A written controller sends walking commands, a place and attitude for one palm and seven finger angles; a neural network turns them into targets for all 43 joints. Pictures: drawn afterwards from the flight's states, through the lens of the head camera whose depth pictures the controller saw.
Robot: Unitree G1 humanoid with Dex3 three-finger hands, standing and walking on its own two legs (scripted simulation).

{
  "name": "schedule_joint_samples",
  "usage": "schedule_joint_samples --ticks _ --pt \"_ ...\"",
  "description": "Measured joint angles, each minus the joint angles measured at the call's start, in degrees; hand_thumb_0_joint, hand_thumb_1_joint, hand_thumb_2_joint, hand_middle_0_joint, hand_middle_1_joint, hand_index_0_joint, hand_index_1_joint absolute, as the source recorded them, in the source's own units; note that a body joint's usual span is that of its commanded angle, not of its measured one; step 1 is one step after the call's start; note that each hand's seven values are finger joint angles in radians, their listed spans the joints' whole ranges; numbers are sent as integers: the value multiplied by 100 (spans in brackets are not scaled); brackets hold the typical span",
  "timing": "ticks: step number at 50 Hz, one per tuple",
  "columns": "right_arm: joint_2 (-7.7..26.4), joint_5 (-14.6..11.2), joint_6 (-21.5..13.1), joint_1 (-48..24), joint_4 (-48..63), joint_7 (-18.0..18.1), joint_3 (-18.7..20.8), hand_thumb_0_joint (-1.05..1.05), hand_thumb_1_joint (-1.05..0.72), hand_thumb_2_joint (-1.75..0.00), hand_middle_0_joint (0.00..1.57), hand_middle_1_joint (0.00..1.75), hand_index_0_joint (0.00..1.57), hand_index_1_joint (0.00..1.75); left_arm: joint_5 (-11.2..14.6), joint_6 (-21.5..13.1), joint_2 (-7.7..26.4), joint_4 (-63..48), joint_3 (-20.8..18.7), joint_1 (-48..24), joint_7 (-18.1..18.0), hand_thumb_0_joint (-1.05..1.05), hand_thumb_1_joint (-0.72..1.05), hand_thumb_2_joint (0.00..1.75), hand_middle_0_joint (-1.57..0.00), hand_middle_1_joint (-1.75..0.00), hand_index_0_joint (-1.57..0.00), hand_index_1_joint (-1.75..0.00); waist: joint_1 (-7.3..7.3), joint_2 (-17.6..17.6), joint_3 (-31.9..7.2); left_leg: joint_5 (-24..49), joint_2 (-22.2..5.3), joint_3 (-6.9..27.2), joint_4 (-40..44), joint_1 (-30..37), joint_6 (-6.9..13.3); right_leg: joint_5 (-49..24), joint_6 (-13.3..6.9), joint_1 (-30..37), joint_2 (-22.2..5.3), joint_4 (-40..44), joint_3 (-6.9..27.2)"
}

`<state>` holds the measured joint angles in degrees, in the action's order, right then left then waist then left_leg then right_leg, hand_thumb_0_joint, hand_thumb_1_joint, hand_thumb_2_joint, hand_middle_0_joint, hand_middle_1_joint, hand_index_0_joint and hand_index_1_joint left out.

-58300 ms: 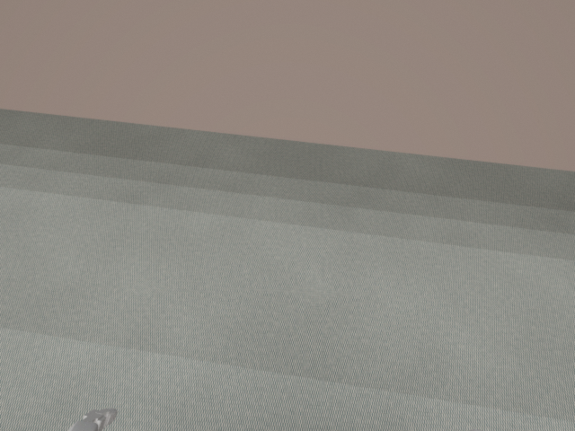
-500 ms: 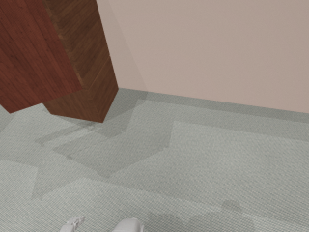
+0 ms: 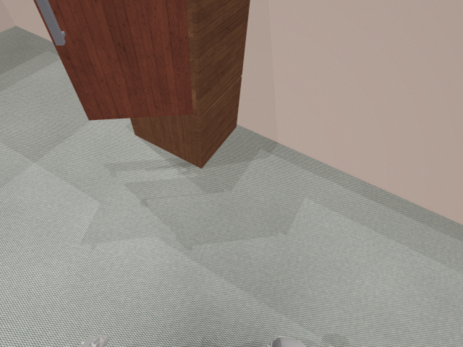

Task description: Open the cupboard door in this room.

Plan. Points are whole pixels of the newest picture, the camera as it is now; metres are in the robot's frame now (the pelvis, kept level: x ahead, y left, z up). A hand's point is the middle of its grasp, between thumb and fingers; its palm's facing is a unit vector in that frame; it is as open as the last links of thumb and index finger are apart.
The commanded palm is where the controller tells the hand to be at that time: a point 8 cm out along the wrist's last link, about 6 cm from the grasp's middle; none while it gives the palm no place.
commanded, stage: turn to face it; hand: left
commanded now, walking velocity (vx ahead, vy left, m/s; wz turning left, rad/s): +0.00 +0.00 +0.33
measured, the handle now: (52, 17) +0.91 +0.59 +0.05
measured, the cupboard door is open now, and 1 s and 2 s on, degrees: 39 39 39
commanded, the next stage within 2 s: take the last steps up to it in 0.24 s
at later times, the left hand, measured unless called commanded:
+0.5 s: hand out of the picture +0.00 +0.18 -0.19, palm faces +0.24 -0.95 -0.18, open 7.4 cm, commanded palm none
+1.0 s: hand out of the picture +0.12 +0.20 -0.16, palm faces +0.34 -0.92 -0.21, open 7.3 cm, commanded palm none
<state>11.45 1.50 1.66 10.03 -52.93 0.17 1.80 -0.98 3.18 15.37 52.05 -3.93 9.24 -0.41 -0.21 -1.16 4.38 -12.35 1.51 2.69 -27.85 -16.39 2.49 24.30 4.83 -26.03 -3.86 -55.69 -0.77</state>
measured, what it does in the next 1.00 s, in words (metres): walks ahead, turning left: right foot, then left foot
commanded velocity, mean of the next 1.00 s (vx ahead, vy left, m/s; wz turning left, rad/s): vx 0.20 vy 0.10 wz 0.19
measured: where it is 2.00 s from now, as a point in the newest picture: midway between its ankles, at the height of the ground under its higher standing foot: (179, 278)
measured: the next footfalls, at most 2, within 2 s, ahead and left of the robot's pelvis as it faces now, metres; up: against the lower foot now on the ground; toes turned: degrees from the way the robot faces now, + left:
right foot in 0.16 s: +0.04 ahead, -0.16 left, +0.00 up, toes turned +2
left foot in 0.48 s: +0.04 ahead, +0.10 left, +0.00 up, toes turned +13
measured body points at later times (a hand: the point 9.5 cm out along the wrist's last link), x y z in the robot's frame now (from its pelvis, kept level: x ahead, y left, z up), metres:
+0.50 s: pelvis +0.01 -0.01 -0.01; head +0.04 +0.01 +0.43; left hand -0.01 +0.23 -0.17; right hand +0.13 -0.25 -0.15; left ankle +0.00 +0.09 -0.75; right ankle +0.00 -0.16 -0.74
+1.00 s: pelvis +0.12 +0.01 +0.00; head +0.14 +0.00 +0.45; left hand +0.10 +0.25 -0.14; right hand +0.19 -0.23 -0.16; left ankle +0.07 +0.12 -0.67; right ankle +0.16 -0.10 -0.74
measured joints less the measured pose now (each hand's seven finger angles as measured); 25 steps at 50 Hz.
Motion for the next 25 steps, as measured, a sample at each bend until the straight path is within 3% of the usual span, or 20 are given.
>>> schedule_joint_samples --ticks 4,8,11,13,15,18,22,24,25 --pt "-19 18 64 92 -83 -20 21 0 -90 -90 21 30 20 30 13 -31 -89 -46 50 -92 -6 0 91 90 -19 -29 -20 -30 78 145 -47 11 22 201 -19 -20 -83 20 -55 390 134 930 -8" --pt "-23 -45 114 204 -145 -39 64 0 -90 -90 21 30 20 30 16 -194 -139 -118 105 -10 -19 0 90 90 -20 -29 -20 -30 76 117 -163 -174 168 296 -411 -242 -228 -740 -213 1140 177 2538 -10" --pt "116 -71 191 142 -230 -55 155 0 -90 -90 20 30 20 30 -31 -257 -345 -24 162 33 -54 0 90 90 -20 -29 -20 -30 99 318 -64 -1306 147 205 -1858 -708 -320 -669 -425 1195 201 2403 -171" --pt "177 -67 232 130 -283 -72 197 0 -90 -90 20 30 20 30 -40 -254 -454 19 195 127 -64 0 90 90 -20 -29 -20 -30 114 330 -37 -1470 101 3 -2732 -932 -383 -665 -448 1343 132 2510 -275" --pt "191 -72 263 102 -325 -87 209 0 -90 -90 20 30 20 30 -43 -261 -507 67 212 229 -63 0 90 90 -20 -29 -20 -30 110 248 -19 -1464 17 -168 -3090 -992 -444 -714 -439 1464 55 2651 -339" --pt "159 -90 250 49 -357 -98 200 0 -91 -90 20 30 19 30 -68 -275 -525 159 217 342 -48 0 90 90 -20 -29 -20 -30 68 58 20 -1508 -96 -359 -2597 -768 -494 -755 -405 1563 -73 2774 -417" --pt "126 -78 131 -10 -379 -102 137 0 -91 -90 20 30 19 30 -64 -317 -474 311 180 503 6 0 90 90 -20 -30 -20 -30 -36 -118 32 -1172 -132 -525 -1144 -170 -477 -633 -293 1545 -211 2626 -530" --pt "137 -58 25 31 -349 -109 101 0 -91 -90 20 30 19 30 -34 -292 -417 376 139 629 53 0 90 90 -20 -30 -20 -30 -51 -139 -49 -714 -116 -533 -348 153 -346 -419 -205 1415 -267 2291 -608" --pt "110 -28 -27 35 -340 -99 100 0 -91 -90 20 30 19 30 -16 -244 -368 426 101 646 74 0 90 90 -20 -30 -20 -30 -60 -194 -54 -446 -60 -523 -390 102 -202 -70 -199 1277 -312 1922 -589"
